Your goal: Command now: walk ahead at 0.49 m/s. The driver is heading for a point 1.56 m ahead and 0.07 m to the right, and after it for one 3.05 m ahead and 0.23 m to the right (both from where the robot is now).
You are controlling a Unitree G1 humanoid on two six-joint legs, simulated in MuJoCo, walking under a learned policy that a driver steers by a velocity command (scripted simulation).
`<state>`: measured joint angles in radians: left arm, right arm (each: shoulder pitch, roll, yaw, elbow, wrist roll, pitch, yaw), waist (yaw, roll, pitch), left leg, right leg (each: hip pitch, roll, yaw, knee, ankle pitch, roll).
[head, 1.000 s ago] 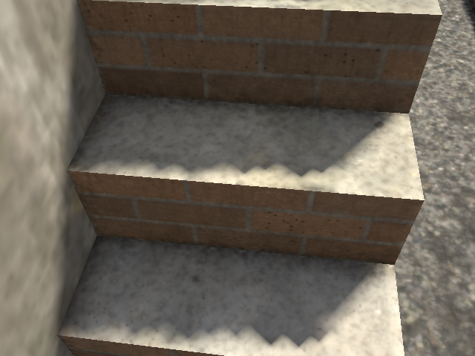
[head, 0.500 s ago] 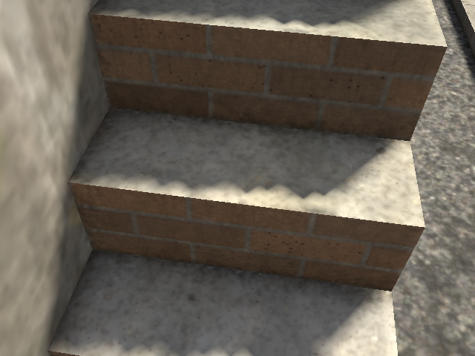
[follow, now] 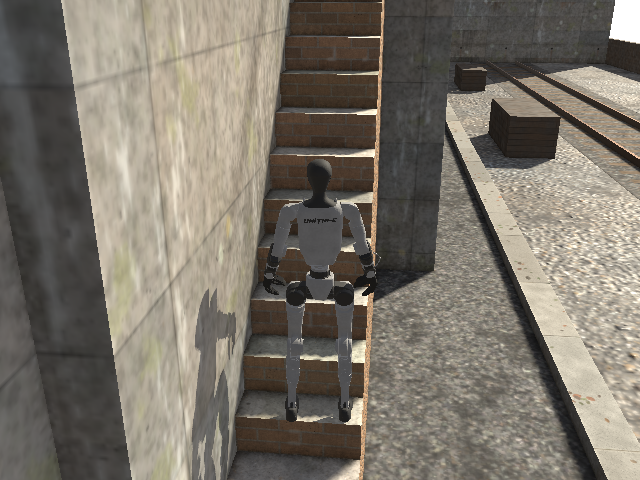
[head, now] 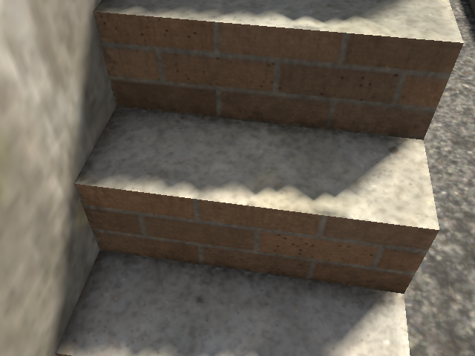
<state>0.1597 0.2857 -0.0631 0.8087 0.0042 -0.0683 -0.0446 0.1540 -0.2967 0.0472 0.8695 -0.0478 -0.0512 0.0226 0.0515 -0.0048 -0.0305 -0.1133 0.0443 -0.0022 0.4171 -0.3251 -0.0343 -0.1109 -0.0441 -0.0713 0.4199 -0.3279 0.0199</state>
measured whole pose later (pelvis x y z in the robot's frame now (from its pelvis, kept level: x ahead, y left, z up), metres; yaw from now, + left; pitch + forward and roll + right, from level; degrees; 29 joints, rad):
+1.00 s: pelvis -0.01 +0.00 +0.00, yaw +0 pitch +1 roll +0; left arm 0.12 0.29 -0.08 0.89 0.01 -0.10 -0.07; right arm 0.19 -0.31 0.04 0.91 -0.04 -0.03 0.01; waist 0.04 -0.02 -0.02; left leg -0.11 0.05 -0.01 0.39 -0.30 -0.03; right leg -0.10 -0.04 -0.08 0.39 -0.30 0.02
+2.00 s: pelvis -0.01 +0.00 +0.00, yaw +1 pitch +0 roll +0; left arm 0.12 0.28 -0.08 0.91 0.00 -0.09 -0.06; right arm 0.19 -0.31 0.04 0.93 -0.04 -0.03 0.01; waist 0.04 -0.01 -0.02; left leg -0.11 0.05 -0.02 0.39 -0.29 -0.03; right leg -0.09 -0.04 -0.08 0.37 -0.29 0.02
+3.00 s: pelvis -0.02 +0.00 +0.00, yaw +0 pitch +0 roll +0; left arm 0.12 0.27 -0.10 0.89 0.01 -0.09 -0.06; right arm 0.17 -0.30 0.05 0.92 -0.05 -0.04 0.02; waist 0.04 -0.01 -0.03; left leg -0.10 0.05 -0.01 0.36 -0.27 -0.04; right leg -0.09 -0.04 -0.08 0.35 -0.27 0.02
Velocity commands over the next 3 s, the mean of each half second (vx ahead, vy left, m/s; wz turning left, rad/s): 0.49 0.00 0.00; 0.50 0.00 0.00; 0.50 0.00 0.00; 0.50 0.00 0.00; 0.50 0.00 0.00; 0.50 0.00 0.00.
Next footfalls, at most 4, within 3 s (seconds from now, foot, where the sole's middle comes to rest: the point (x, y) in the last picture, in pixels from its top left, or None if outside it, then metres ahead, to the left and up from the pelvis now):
none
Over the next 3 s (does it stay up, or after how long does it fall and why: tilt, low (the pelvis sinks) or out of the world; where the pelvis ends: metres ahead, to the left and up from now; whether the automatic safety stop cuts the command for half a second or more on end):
stays up -0.02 0.00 0.00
